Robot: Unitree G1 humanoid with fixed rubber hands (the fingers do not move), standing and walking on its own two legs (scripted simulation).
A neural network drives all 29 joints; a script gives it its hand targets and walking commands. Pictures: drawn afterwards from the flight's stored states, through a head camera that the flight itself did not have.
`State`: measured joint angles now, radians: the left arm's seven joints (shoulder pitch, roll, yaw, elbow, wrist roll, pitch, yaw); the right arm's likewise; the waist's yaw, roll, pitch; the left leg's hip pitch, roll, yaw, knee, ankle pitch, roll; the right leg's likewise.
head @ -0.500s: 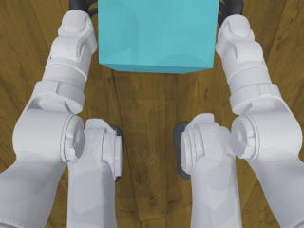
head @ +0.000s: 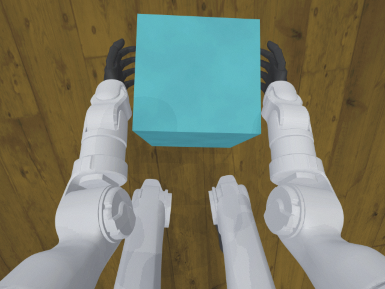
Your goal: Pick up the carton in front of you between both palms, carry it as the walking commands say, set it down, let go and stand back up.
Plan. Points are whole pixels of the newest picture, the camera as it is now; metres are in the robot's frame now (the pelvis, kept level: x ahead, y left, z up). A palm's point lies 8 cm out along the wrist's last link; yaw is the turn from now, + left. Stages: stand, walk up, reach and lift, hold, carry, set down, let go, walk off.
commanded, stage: reach and lift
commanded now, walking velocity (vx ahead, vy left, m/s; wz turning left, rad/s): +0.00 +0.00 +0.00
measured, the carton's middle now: (194, 96) +0.49 -0.02 -0.13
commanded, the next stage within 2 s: none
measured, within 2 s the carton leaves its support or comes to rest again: neither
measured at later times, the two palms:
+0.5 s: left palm (74, 63) +0.46 +0.14 +0.09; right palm (317, 63) +0.45 -0.16 +0.09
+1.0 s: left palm out of the picture +0.41 +0.14 +0.25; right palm out of the picture +0.41 -0.16 +0.25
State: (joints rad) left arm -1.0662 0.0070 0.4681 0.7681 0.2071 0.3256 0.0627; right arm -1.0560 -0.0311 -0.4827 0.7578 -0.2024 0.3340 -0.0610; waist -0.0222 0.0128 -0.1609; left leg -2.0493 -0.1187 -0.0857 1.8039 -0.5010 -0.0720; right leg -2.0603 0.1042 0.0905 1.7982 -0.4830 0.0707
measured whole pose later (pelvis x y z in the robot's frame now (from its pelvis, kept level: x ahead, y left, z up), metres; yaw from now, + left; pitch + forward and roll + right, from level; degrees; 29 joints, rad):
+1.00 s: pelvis +0.10 +0.00 +0.26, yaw -1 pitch +13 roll +0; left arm -0.32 -0.13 0.29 0.53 0.18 0.35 0.05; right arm -0.33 0.12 -0.30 0.54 -0.18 0.36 -0.05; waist 0.00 0.00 -0.17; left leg -0.65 -0.07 -0.14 0.76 -0.35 -0.02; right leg -0.66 0.07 0.14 0.76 -0.34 0.02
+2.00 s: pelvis +0.11 +0.00 +0.30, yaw -1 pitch -4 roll +0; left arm -0.26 -0.15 0.24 0.30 0.27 0.66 -0.02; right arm -0.26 0.15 -0.24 0.31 -0.27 0.66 -0.01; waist 0.00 0.00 -0.01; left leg -0.11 -0.04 -0.14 0.39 -0.21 -0.01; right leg -0.12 0.04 0.14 0.39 -0.20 0.01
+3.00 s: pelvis +0.10 +0.00 +0.30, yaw -1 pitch -7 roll +0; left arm -0.28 -0.16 0.23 0.24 0.27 0.75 -0.02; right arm -0.28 0.16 -0.25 0.24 -0.28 0.75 0.01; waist 0.00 0.00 0.01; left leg -0.05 -0.03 -0.13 0.37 -0.20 -0.01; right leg -0.06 0.04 0.13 0.37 -0.19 0.01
